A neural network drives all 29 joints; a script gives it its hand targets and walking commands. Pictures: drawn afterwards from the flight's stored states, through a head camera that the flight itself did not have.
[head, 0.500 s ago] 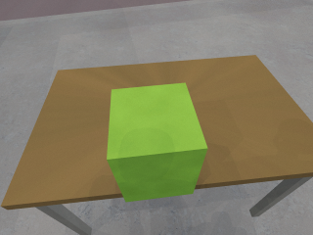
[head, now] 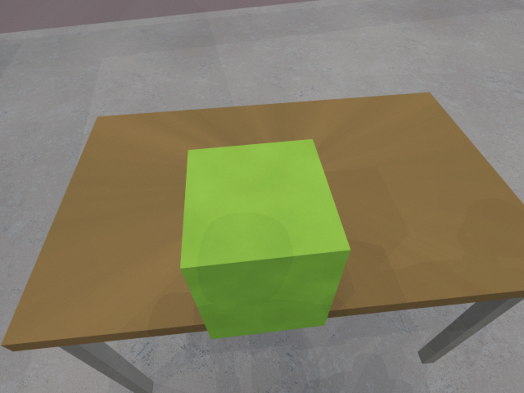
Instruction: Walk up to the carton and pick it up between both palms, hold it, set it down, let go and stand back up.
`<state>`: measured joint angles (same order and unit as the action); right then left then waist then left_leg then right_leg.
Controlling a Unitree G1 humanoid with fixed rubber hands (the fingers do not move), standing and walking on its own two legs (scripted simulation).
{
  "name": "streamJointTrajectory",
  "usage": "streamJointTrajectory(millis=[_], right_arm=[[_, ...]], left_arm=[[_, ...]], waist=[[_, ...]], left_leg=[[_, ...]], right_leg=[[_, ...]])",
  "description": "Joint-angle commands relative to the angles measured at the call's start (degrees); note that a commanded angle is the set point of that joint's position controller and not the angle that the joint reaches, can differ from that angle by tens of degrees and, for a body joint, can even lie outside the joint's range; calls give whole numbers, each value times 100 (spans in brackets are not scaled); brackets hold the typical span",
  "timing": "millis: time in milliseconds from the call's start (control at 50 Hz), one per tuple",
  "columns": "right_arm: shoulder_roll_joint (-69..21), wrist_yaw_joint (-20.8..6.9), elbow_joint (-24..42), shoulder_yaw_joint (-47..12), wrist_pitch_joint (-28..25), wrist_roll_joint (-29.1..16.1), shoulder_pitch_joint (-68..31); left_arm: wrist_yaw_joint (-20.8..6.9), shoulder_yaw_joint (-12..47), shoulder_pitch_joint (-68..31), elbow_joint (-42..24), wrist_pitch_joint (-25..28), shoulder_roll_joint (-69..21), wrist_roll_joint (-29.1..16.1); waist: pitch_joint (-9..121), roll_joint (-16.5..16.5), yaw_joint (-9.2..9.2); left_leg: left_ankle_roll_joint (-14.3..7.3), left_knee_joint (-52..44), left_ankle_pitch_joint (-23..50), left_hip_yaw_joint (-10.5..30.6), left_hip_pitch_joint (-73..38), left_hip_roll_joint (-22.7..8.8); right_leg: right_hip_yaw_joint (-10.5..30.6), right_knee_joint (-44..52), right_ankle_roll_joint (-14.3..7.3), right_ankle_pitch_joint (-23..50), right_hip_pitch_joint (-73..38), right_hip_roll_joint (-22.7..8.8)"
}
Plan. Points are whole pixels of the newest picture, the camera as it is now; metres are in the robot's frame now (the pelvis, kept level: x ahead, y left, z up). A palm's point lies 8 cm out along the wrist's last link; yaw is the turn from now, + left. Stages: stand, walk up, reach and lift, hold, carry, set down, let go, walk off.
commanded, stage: stand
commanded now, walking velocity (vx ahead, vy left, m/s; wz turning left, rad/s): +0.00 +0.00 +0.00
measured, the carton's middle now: (260, 242) +0.35 +0.02 +0.02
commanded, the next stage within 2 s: none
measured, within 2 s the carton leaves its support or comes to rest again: neither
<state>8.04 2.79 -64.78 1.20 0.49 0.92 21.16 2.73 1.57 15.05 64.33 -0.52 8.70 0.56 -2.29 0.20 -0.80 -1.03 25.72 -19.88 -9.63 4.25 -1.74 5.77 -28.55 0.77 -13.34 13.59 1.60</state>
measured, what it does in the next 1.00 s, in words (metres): stands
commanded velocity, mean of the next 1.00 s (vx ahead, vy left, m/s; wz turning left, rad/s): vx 0.00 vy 0.00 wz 0.00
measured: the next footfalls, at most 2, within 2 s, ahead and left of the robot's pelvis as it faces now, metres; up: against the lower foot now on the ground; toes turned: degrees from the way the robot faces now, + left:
none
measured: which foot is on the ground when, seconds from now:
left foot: down 0.00-1.00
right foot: down 0.00-1.00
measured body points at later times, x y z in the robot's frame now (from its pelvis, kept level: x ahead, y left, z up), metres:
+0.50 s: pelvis -0.01 +0.00 +0.00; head +0.00 +0.00 +0.45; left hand +0.00 +0.22 -0.16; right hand -0.06 -0.22 -0.16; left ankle -0.06 +0.09 -0.74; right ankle +0.02 -0.13 -0.74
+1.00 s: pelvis -0.02 -0.01 +0.00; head -0.01 -0.01 +0.45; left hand -0.01 +0.23 -0.15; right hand -0.05 -0.24 -0.15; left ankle -0.06 +0.09 -0.74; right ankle +0.02 -0.13 -0.74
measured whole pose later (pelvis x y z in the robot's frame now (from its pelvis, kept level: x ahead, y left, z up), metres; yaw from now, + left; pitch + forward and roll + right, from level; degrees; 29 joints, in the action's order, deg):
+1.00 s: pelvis -0.02 -0.01 +0.00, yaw +1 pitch -2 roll +1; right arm 10.2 2.7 -59.0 0.6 0.1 -0.4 22.9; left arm 3.7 1.1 15.8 62.2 0.4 10.0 0.2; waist -2.0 -0.2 -0.4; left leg -0.7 24.3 -17.4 -9.0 5.0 -1.3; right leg 5.2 -26.9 0.8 -11.1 14.0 1.1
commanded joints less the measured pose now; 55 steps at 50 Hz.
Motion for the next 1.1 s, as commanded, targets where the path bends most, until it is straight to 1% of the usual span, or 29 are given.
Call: streamJointTrajectory(millis=[0, 20, 40, 60, 100, 140, 180, 200, 220, 240, 280, 320, 340, 360, 380, 400, 420, 440, 460, 480, 500, 560, 580, 600, 620, 660, 800, 940, 1080], right_arm=[[484, 23, 11, 90, -1, 15, 567], [426, 24, 15, 81, 3, -3, 603], [402, 24, -1, 67, 4, 3, 545], [385, 15, 4, 56, 10, -1, 561], [386, 8, -12, 59, 6, 16, 546], [401, 11, -24, 61, -4, 5, 598], [434, 17, -17, 74, -1, 2, 607], [385, 12, -23, 63, -9, -5, 656], [369, 16, -26, 68, -11, 1, 669], [375, 20, -19, 66, -7, 9, 612], [376, 17, -11, 55, -6, 10, 612], [395, 13, -27, 62, -2, 9, 636], [394, 14, -19, 68, -8, 16, 640], [379, 13, -18, 72, -3, 11, 642], [358, 14, -5, 68, -11, 11, 652], [329, 10, -3, 55, -5, 7, 641], [365, 10, 2, 57, -7, 19, 600], [396, 12, 24, 73, -12, 8, 633], [419, 12, 1, 85, -23, 19, 642], [382, 9, 1, 72, -15, 16, 648], [383, 9, 10, 70, -19, 20, 629], [374, 5, 29, 70, -27, 7, 621], [379, 2, 15, 68, -23, 10, 654], [708, 26, 302, 94, -67, -219, 668], [656, 26, 294, 81, -84, -246, 688], [602, 24, 319, 63, -77, -223, 704], [614, 17, 537, 39, -59, -128, 749], [724, -3, 669, 17, -54, -122, 757], [806, -19, 737, 5, -86, -115, 807]], left_arm=[[18, -50, 397, -41, 17, 352, 1], [19, -53, 378, -51, 5, 383, -4], [17, -62, 330, -77, 0, 396, -11], [18, -70, 318, -82, -5, 459, 9], [8, -77, 304, -83, -3, 485, 8], [3, -65, 284, -77, 13, 434, 9], [5, -60, 356, -75, 33, 410, 2], [6, -51, 313, -68, 34, 375, -1], [9, -53, 358, -61, 36, 392, -3], [1, -53, 324, -67, 25, 365, -4], [5, -75, 309, -88, 26, 457, 1], [-3, -56, 317, -89, 29, 373, 5], [1, -59, 364, -75, 38, 389, 11], [3, -49, 363, -60, 30, 367, 4], [0, -60, 345, -76, 31, 376, 10], [-7, -73, 335, -83, 23, 410, 4], [-3, -53, 331, -80, 19, 333, 0], [1, -48, 361, -74, 20, 379, 8], [-3, -49, 329, -84, 19, 320, 10], [0, -66, 325, -99, 20, 376, 2], [-6, -60, 348, -94, 18, 349, 5], [-1, -47, 391, -70, 29, 348, 2], [-5, -55, 358, -105, 28, 368, 13], [90, -144, 351, -235, 98, 638, -59], [114, -123, 366, -204, 127, 576, -74], [131, -100, 398, -183, 137, 501, -70], [130, -118, 422, -267, 128, 535, -39], [90, -128, 431, -342, 117, 627, -34], [56, -137, 493, -398, 136, 677, -35]], waist=[[-236, 19, 29], [-267, -39, 11], [-357, 70, 26], [-395, -21, 16], [-423, -17, 18], [-388, 19, -11], [-332, -37, 11], [-310, -56, -15], [-252, -59, 4], [-388, 60, 12], [-362, 10, -11], [-438, 73, 0], [-311, 45, 1], [-403, 15, -2], [-344, -16, 2], [-376, -50, 14], [-449, 29, 3], [-371, -93, 0], [-359, 13, 3], [-443, -66, 9], [-388, 17, 22], [-345, -92, 21], [-354, -30, 7], [-507, -80, 31], [-380, -74, 23], [-305, -22, 24], [-190, 34, 34], [-424, -36, 43], [-437, -107, 45]], left_leg=[[-232, -517, 1056, 553, 131, -568], [-220, -554, 942, 553, 193, -567], [-221, -577, 848, 552, 247, -557], [-221, -578, 712, 571, 338, -548], [-216, -589, 642, 580, 328, -546], [-198, -590, 785, 580, 233, -549], [-212, -539, 830, 572, 204, -558], [-208, -540, 838, 576, 233, -549], [-208, -538, 800, 578, 169, -532], [-211, -566, 760, 579, 223, -541], [-211, -556, 707, 599, 255, -545], [-203, -579, 673, 588, 316, -543], [-205, -562, 717, 579, 222, -536], [-200, -581, 627, 591, 282, -536], [-203, -577, 757, 588, 192, -548], [-212, -595, 615, 609, 255, -564], [-215, -607, 655, 605, 292, -564], [-224, -602, 620, 615, 300, -578], [-223, -624, 652, 618, 277, -581], [-231, -628, 587, 615, 340, -592], [-245, -653, 543, 639, 345, -597], [-218, -604, 520, 596, 305, -548], [-224, -604, 495, 596, 363, -544], [-27, -696, 1140, 661, 389, -663], [16, -667, 1324, 653, 261, -667], [34, -634, 1395, 623, 171, -649], [-9, -691, 1018, 629, 191, -612], [-22, -783, 569, 692, 381, -601], [-26, -786, 416, 736, 399, -588]], right_leg=[[214, 222, -216, 1688, 157, -373], [217, 227, -203, 1620, 173, -371], [232, 251, -211, 1555, 215, -368], [241, 272, -214, 1510, 186, -372], [240, 290, -212, 1498, 218, -379], [268, 287, -225, 1496, 257, -390], [260, 290, -229, 1580, 226, -391], [255, 275, -230, 1610, 177, -404], [286, 293, -237, 1528, 205, -399], [266, 297, -226, 1423, 286, -376], [293, 316, -243, 1446, 274, -388], [265, 303, -231, 1388, 272, -366], [277, 315, -231, 1465, 228, -385], [269, 329, -212, 1362, 279, -373], [269, 312, -213, 1418, 276, -366], [252, 329, -216, 1287, 310, -356], [256, 319, -215, 1308, 314, -350], [245, 305, -221, 1359, 235, -366], [214, 292, -200, 1345, 255, -352], [257, 335, -204, 1276, 312, -363], [269, 326, -213, 1249, 268, -364], [289, 333, -218, 1309, 259, -382], [288, 332, -225, 1286, 227, -384], [331, 360, -132, 1535, 293, -540], [326, 361, -112, 1642, 255, -543], [299, 351, -98, 1679, 234, -538], [273, 417, -88, 1325, 177, -524], [331, 572, -81, 904, 325, -527], [372, 675, -89, 636, 375, -522]])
